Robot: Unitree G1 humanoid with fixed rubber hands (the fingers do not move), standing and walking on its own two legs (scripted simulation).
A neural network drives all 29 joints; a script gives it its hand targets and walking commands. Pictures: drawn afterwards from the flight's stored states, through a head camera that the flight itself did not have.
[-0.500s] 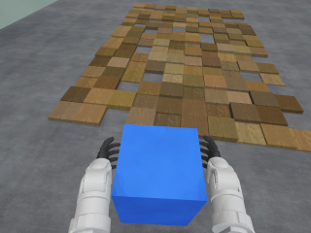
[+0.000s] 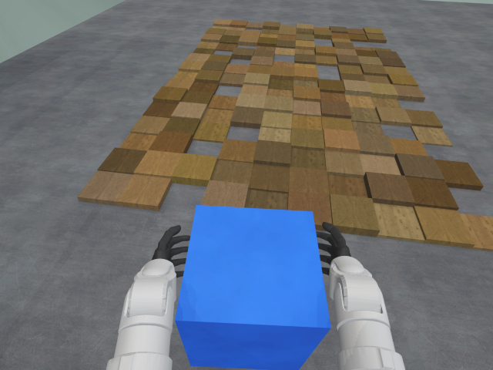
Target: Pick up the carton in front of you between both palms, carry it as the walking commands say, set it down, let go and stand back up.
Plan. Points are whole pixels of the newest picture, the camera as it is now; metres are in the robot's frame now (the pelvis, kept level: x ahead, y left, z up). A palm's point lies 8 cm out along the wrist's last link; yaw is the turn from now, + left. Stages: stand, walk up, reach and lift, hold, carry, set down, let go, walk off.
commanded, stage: hold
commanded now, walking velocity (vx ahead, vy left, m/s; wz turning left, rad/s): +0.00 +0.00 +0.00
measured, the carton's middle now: (249, 291) +0.29 +0.00 -0.05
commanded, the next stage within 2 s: carry in 1.28 s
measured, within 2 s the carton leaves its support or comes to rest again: neither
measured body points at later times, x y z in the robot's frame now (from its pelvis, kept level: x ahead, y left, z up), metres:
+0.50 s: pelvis -0.01 +0.00 +0.00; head -0.06 +0.01 +0.45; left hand +0.29 +0.15 +0.04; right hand +0.29 -0.15 +0.05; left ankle +0.02 +0.13 -0.75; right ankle +0.00 -0.12 -0.75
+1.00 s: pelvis +0.00 +0.00 +0.00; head -0.05 +0.00 +0.45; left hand +0.29 +0.15 +0.04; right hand +0.30 -0.15 +0.05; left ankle +0.02 +0.13 -0.75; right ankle +0.00 -0.12 -0.75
